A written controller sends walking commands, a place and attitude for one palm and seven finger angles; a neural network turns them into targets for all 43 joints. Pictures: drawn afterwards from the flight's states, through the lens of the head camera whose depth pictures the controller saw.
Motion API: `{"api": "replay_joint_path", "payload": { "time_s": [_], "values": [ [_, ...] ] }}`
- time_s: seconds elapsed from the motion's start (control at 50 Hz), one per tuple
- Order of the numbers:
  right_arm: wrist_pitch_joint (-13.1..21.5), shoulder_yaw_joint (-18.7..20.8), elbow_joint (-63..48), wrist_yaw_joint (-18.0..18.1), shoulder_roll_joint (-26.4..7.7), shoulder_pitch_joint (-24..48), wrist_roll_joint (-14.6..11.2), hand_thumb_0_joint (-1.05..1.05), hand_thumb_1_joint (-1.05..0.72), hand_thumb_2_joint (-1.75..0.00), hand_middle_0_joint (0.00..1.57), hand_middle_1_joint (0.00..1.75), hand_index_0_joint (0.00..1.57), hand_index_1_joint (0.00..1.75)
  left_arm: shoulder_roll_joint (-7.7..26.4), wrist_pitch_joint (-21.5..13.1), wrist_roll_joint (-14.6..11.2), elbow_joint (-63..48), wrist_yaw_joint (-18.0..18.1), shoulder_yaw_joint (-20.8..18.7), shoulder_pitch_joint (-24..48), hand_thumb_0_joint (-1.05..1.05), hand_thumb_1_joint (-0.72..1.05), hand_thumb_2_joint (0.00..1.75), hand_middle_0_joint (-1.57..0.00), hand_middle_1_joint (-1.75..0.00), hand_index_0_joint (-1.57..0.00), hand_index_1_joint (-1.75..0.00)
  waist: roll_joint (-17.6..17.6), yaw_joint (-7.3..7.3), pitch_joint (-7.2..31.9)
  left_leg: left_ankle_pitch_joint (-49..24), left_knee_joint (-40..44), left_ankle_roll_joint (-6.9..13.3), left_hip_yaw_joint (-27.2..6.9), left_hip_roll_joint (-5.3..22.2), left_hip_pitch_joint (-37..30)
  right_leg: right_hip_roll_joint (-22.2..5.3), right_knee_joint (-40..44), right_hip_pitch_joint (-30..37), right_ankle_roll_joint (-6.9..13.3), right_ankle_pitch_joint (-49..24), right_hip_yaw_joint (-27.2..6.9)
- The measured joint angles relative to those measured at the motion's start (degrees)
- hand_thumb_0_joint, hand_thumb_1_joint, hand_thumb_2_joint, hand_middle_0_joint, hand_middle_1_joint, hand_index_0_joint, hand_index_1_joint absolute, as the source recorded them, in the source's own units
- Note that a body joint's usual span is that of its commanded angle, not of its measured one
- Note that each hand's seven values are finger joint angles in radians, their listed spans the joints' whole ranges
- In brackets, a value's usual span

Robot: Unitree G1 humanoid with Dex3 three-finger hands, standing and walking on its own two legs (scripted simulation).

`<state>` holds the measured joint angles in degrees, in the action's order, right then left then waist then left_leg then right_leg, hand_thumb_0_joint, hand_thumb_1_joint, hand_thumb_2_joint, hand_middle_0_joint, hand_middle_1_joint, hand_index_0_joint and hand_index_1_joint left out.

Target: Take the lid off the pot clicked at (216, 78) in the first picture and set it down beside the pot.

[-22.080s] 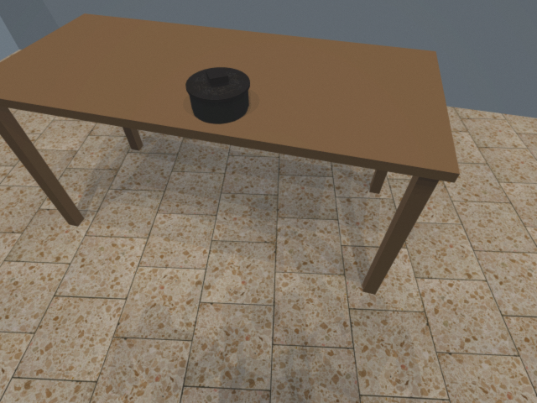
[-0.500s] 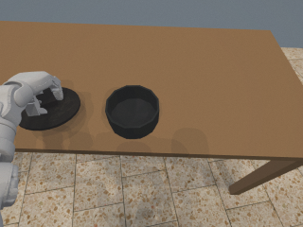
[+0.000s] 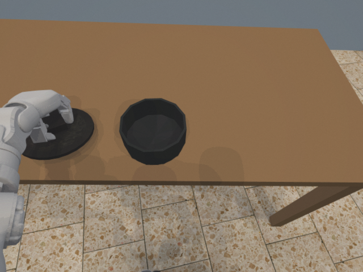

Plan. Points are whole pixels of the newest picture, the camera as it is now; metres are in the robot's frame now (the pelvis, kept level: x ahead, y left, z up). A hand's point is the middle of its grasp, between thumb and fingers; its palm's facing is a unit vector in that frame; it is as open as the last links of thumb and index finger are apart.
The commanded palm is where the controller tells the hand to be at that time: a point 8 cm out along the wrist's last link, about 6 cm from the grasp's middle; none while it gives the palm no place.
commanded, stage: lower the lid onto the table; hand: left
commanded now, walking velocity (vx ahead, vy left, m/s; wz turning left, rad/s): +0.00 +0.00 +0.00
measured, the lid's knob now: (53, 124) +0.45 +0.30 +0.02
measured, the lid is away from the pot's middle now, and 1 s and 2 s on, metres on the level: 0.24 0.25 0.25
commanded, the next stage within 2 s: open the fingers wide in 0.58 s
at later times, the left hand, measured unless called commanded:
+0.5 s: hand (50, 129) +0.43 +0.30 +0.02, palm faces -0.48 -0.08 -0.87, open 8.1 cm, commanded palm +0.46 +0.30 +0.08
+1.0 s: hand (49, 136) +0.42 +0.31 +0.01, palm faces -0.47 -0.06 -0.88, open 7.8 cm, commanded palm +0.45 +0.30 +0.07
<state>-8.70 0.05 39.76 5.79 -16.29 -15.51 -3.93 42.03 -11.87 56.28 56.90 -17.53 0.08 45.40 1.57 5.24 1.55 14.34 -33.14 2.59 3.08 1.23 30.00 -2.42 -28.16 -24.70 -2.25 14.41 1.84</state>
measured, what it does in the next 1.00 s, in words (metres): stands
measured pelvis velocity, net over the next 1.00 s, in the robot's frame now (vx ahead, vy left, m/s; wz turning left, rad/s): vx -0.01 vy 0.00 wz -0.01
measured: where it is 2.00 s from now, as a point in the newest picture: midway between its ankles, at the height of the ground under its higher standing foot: outside the picture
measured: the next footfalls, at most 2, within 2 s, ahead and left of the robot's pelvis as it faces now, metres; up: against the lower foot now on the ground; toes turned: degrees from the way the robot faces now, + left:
none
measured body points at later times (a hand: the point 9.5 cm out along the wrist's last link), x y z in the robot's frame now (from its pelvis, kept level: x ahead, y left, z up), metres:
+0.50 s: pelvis +0.00 +0.00 -0.01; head +0.09 +0.01 +0.43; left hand +0.45 +0.31 +0.07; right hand +0.02 -0.29 -0.13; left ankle +0.02 +0.09 -0.73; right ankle -0.02 -0.16 -0.73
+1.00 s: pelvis -0.01 +0.00 -0.02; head +0.08 +0.02 +0.42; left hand +0.44 +0.31 +0.06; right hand +0.02 -0.28 -0.14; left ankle +0.01 +0.09 -0.73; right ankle -0.02 -0.16 -0.73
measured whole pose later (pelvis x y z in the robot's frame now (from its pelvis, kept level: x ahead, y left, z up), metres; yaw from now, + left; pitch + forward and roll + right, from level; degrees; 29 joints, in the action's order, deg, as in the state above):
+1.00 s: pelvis -0.01 +0.00 -0.02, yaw -1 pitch +15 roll -3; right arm -10.4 0.3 39.2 5.0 -16.2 -17.7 -4.0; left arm 42.7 -12.5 57.4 59.5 -14.1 -0.5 45.3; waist 1.7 6.0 4.0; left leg 17.7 -42.8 2.8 2.7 2.2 39.9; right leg -1.8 -37.6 -34.4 -1.9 17.7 1.7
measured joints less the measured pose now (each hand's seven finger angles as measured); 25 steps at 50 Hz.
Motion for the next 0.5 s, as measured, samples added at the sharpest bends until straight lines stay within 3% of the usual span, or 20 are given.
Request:
{"api": "replay_joint_path", "payload": {
  "time_s": [0.5],
  "values": [
    [-0.6,0.4,0.7,0.2,-0.1,-1.8,0.3,0.01,-0.9,-0.9,0.2,0.3,0.21,0.3,1.1,-1.4,0.5,2.7,2.1,-2.0,0.0,0.03,0.06,0.98,-0.63,-0.81,-0.71,-0.87,0.0,0.97,1.5,2.3,-5.1,0.0,0.0,0.7,5.9,0.5,-4.7,-5.8,-0.1,1.9,-0.3]
  ]
}}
